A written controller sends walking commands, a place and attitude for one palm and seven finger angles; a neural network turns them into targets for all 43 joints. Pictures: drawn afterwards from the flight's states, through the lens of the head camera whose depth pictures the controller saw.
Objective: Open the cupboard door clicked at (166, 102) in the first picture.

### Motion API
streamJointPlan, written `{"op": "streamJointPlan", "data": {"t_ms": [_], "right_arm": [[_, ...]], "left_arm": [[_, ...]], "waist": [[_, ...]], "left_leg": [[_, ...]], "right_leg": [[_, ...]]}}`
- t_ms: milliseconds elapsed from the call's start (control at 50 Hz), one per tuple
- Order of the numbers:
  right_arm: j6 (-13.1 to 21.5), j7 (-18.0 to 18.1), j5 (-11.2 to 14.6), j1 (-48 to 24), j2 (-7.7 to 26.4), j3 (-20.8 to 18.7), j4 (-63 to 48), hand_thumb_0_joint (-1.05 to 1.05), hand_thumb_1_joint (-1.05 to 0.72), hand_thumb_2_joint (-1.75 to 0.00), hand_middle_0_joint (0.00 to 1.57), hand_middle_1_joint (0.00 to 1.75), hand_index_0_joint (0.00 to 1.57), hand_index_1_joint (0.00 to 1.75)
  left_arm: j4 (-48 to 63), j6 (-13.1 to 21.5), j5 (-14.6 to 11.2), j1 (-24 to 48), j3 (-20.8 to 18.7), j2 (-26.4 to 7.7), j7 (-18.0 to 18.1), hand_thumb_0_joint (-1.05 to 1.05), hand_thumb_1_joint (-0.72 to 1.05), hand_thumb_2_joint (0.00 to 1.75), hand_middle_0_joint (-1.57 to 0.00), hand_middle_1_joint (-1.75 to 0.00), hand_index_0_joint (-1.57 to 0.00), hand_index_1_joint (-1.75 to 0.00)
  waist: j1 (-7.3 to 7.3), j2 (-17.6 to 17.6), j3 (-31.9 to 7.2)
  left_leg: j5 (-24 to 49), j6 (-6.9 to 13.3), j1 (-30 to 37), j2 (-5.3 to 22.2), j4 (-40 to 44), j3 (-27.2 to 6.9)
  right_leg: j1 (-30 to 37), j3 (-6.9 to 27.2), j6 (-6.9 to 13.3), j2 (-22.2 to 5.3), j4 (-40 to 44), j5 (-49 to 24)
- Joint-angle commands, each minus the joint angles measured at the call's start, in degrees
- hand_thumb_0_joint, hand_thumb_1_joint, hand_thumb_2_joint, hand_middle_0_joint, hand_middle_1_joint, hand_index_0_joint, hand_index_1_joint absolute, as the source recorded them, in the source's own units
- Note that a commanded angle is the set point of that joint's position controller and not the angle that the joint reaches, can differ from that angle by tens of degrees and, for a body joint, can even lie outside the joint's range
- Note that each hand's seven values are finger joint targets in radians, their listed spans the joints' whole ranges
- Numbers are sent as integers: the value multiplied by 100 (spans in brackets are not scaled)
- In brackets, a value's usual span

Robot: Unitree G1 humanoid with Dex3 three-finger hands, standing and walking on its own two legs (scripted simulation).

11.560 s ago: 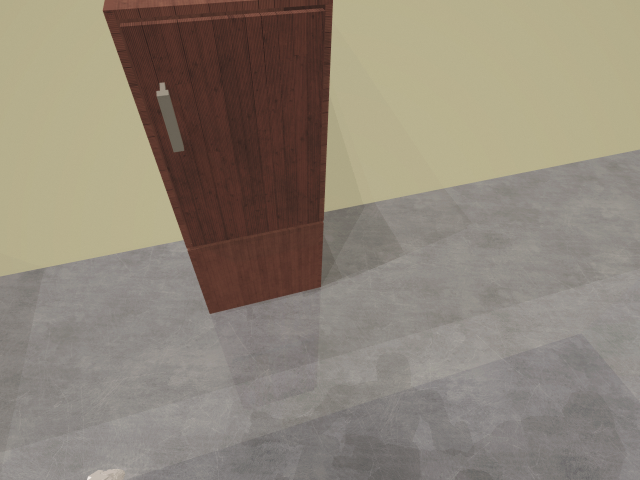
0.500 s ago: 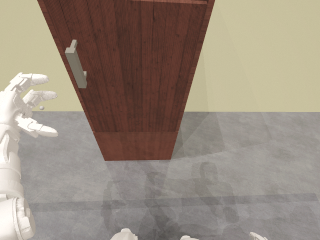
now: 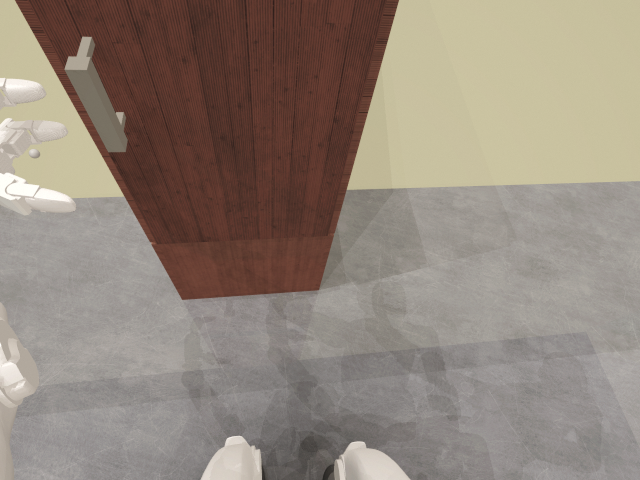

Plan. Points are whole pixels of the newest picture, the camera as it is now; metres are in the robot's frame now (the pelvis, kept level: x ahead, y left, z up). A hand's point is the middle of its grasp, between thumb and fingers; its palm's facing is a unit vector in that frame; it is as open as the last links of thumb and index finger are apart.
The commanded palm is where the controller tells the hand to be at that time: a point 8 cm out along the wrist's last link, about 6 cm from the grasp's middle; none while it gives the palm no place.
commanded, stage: move the hooked fingers beside the handle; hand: left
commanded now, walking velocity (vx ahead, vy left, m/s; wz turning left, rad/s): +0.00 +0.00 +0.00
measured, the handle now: (102, 97) +0.56 +0.25 +0.09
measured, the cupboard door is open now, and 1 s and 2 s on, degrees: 0 0 0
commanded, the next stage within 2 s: slide the fingers in behind the handle in 1.08 s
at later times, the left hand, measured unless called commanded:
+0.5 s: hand (38, 129) +0.50 +0.31 +0.10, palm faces +0.05 -1.00 +0.00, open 13.9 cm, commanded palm +0.49 +0.35 +0.10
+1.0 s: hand (29, 140) +0.49 +0.31 +0.10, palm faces +0.07 -1.00 +0.01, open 14.0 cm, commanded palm +0.47 +0.35 +0.09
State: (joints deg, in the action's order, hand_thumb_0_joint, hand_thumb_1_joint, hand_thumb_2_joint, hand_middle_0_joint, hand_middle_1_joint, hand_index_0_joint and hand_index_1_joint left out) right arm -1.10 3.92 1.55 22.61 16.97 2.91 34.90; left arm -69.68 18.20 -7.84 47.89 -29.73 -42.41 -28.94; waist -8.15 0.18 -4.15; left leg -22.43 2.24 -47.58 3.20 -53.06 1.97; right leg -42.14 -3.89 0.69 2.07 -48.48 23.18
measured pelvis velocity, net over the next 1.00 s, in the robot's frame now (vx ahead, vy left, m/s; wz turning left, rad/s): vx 0.01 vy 0.01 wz -0.01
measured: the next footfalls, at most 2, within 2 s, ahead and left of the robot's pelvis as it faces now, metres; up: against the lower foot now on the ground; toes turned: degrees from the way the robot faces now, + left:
none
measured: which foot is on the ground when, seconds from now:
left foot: down 0.00-1.00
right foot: down 0.00-1.00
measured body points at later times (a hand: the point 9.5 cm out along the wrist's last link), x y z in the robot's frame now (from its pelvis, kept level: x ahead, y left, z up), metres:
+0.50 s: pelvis +0.01 +0.00 -0.01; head +0.14 +0.04 +0.42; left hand +0.50 +0.36 +0.10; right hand -0.01 -0.27 -0.10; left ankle +0.03 +0.09 -0.69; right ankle +0.00 -0.12 -0.69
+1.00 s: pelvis +0.01 +0.01 +0.00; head +0.12 +0.05 +0.43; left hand +0.48 +0.36 +0.10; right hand +0.02 -0.27 -0.10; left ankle +0.03 +0.09 -0.69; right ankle +0.00 -0.12 -0.69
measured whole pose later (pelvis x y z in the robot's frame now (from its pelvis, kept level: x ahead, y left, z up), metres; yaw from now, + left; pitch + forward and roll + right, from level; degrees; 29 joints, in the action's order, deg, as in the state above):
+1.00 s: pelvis +0.01 +0.01 +0.00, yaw -1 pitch +19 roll -5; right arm -5.4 2.7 1.0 22.8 16.3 3.4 33.4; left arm -71.2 17.7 -6.7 50.6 -30.6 -44.5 -28.3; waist -9.3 -0.3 -5.2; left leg -24.1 2.8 -50.4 3.6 -55.4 1.3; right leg -43.9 -4.2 0.1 2.6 -48.7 23.7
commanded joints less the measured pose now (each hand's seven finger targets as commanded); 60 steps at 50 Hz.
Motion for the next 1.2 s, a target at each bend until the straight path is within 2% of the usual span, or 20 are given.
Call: {"op": "streamJointPlan", "data": {"t_ms": [0,80,180,220,260,340,400,480,560,600,640,720,800,840,860,920,1040,1060,1120,1180], "right_arm": [[-21,70,-38,858,1163,-404,-311,0,-90,-90,20,30,20,30],[-113,63,-60,970,1184,-407,-323,0,-90,-90,20,30,20,30],[-234,56,-57,1050,1189,-374,-240,0,-90,-90,20,30,20,30],[-239,90,-67,1108,1242,-369,-252,0,-90,-90,20,30,20,30],[-261,94,-65,1140,1216,-342,-220,0,-90,-90,20,30,20,30],[-294,43,-113,1205,1212,-369,-280,0,-90,-90,20,30,20,30],[-329,31,-88,1189,1231,-358,-329,0,-90,-90,20,30,20,30],[-333,16,-127,1236,1239,-401,-355,0,-90,-90,20,30,20,30],[-353,-35,-134,1217,1210,-418,-313,0,-90,-90,20,30,20,30],[-370,-37,-117,1185,1209,-409,-305,0,-90,-90,20,30,20,30],[-406,-31,-106,1159,1186,-383,-284,0,-90,-90,20,30,20,30],[-425,-40,-125,1154,1185,-410,-299,0,-90,-90,20,30,20,30],[-425,-58,-113,1065,1163,-401,-325,0,-90,-90,20,30,20,30],[-416,-60,-130,1044,1156,-419,-340,0,-90,-90,20,30,20,30],[-400,-63,-127,1041,1167,-433,-341,0,-90,-90,20,30,20,30],[-386,-34,-99,965,1186,-394,-355,0,-90,-90,20,30,20,30],[-335,-4,-89,934,1177,-367,-337,0,-90,-90,20,30,20,30],[-318,4,-102,941,1194,-390,-318,0,-90,-90,20,30,20,30],[-315,38,-67,928,1190,-342,-314,0,-90,-90,20,30,20,30],[-318,59,-56,928,1200,-310,-302,0,-90,-90,20,30,20,30]], "left_arm": [[964,316,-118,2298,-346,-2115,-43,0,-50,30,-30,-120,-30,-120],[1032,300,-27,2387,-474,-2404,-58,0,-50,30,-30,-120,-30,-120],[784,238,19,2832,-220,-2256,-74,0,-50,30,-30,-120,-30,-120],[648,198,35,2870,-422,-2553,-44,0,-50,30,-30,-120,-30,-120],[655,182,124,3171,-312,-2580,-36,0,-50,30,-30,-120,-30,-120],[665,204,113,2647,-387,-2522,-61,0,-50,30,-30,-120,-30,-120],[577,108,99,2649,-449,-2647,-103,0,-50,30,-30,-120,-30,-120],[979,213,142,2696,-665,-2890,-37,0,-50,30,-30,-120,-30,-120],[1120,305,62,2705,-593,-2654,-45,0,-50,30,-30,-120,-30,-120],[960,241,37,2549,-514,-2528,-73,0,-50,30,-30,-120,-30,-120],[1169,264,15,2813,-280,-2294,-104,0,-50,30,-30,-120,-30,-120],[1015,209,-100,2446,-283,-2064,-75,0,-50,30,-30,-120,-30,-120],[1173,243,-59,2536,-175,-1988,-5,0,-50,30,-30,-120,-30,-120],[1394,336,-104,2551,-296,-2058,43,0,-50,30,-30,-120,-30,-120],[1199,309,-81,2366,-350,-2092,64,0,-50,30,-30,-120,-30,-120],[1019,302,-82,2545,-327,-2136,84,0,-50,30,-30,-120,-30,-120],[1154,430,-65,2799,-238,-2150,45,0,-50,30,-30,-120,-30,-120],[1078,438,-44,2719,-386,-2327,38,0,-50,30,-30,-120,-30,-120],[695,342,-83,2710,-216,-2136,-34,0,-50,30,-30,-120,-30,-120],[734,303,-20,2910,-35,-2097,-40,0,-50,30,-30,-120,-30,-120]], "waist": [[-8,-937,-2407],[27,-1171,-2642],[-206,-1167,-2281],[-198,-1056,-2367],[-277,-1271,-2426],[-112,-1418,-2745],[-154,-1079,-2591],[-73,-1396,-2895],[-109,-1588,-2950],[-135,-1352,-2718],[-161,-1694,-2734],[-134,-1307,-2632],[-120,-1431,-2570],[-45,-1572,-2808],[-36,-1336,-2702],[-108,-1165,-2328],[-140,-1413,-2644],[-91,-1407,-2638],[-204,-1094,-2197],[-237,-1306,-2189]], "left_leg": [[1903,8,2173,-105,505,-487],[2233,0,2268,-102,443,-510],[1978,14,2183,-64,403,-540],[2025,34,2068,-72,359,-545],[2018,23,2108,-57,314,-544],[2479,-49,2471,-26,284,-598],[2214,25,2005,-55,274,-520],[2573,-14,2362,-36,227,-568],[2917,-72,2712,-3,191,-624],[2727,-42,2547,-5,224,-604],[2934,-102,2861,14,247,-672],[2925,-77,2812,2,275,-691],[2679,-97,2804,-5,344,-692],[2993,-134,2991,-1,319,-706],[2852,-119,2844,-2,321,-706],[2275,-59,2417,-45,370,-647],[2293,-80,2595,-42,319,-639],[2296,-96,2572,-32,311,-665],[1941,-41,2206,-45,336,-651],[1588,-45,2187,-39,376,-672]], "right_leg": [[225,244,22,149,516,-1459],[239,233,38,167,442,-1670],[-150,210,15,198,514,-1393],[-50,233,32,209,490,-1470],[-175,243,-1,192,493,-1434],[-228,156,39,222,403,-1593],[9,198,-1,224,425,-1626],[-52,170,26,241,350,-1761],[-225,120,43,269,338,-1831],[-217,110,32,272,386,-1758],[-453,71,50,270,378,-1684],[-364,51,68,286,424,-1701],[-394,42,65,264,429,-1533],[-283,54,74,266,397,-1686],[-253,43,77,269,400,-1639],[-204,83,78,260,431,-1461],[-241,129,58,240,400,-1471],[-217,114,75,238,388,-1447],[-324,115,60,245,429,-1262],[-519,128,48,217,454,-959]]}}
